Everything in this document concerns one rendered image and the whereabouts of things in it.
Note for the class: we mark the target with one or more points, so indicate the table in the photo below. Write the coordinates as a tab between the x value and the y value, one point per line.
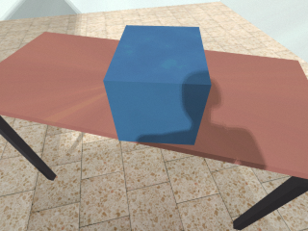
256	114

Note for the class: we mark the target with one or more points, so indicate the carton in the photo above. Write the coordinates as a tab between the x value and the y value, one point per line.
158	84

